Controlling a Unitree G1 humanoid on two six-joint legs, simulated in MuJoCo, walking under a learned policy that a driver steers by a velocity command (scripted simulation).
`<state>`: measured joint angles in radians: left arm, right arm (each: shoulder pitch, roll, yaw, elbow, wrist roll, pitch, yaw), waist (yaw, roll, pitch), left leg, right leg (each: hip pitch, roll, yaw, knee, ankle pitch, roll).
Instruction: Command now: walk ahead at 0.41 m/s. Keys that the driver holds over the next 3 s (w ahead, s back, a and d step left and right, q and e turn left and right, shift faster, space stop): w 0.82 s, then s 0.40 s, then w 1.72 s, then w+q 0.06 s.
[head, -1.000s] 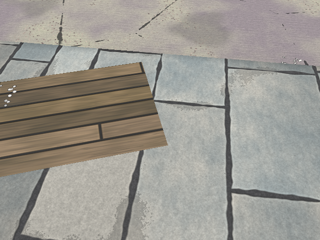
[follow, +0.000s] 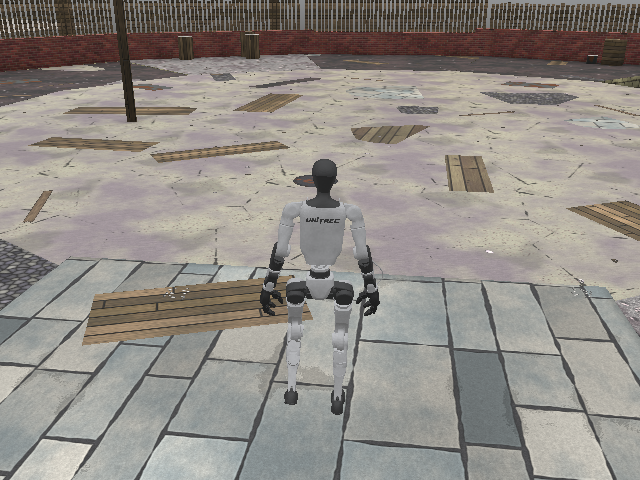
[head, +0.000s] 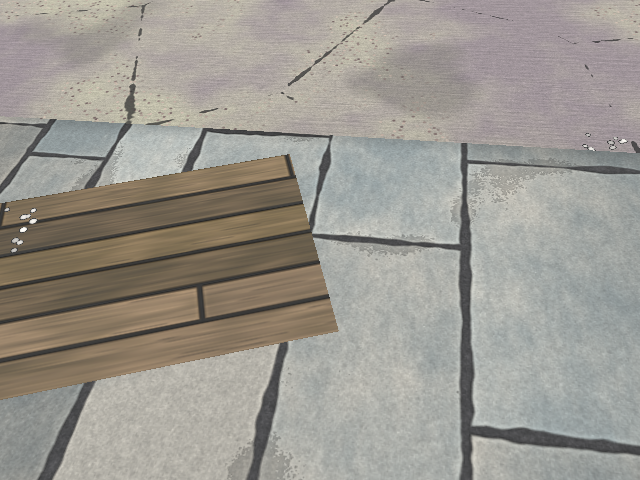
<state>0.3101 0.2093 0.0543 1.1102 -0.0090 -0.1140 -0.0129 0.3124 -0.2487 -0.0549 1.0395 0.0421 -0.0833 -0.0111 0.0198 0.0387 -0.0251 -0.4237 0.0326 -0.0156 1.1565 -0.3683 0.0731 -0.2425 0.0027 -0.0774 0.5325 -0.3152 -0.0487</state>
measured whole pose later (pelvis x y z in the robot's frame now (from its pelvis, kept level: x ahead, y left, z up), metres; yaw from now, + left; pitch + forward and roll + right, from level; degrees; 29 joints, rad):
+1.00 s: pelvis +0.55 -0.01 -0.01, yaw +0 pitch +2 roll +1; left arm 0.01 0.23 0.04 0.89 0.02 -0.11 -0.03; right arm 0.31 -0.25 -0.04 1.03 0.01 -0.07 -0.01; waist -0.05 0.01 0.06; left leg -0.24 -0.02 -0.05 0.98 -0.58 -0.03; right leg -0.50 -0.01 -0.05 0.52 -0.07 -0.06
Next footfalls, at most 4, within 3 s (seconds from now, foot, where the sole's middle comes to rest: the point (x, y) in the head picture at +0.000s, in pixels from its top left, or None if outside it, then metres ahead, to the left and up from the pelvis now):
0.38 left None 0.41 0.13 -0.77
0.92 right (407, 397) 0.72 -0.11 -0.77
1.38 left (303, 448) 0.60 0.12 -0.77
1.84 right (422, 351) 0.84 -0.16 -0.77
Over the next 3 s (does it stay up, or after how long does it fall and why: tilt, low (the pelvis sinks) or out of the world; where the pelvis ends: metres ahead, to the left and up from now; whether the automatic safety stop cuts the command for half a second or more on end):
stays up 1.40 -0.05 -0.01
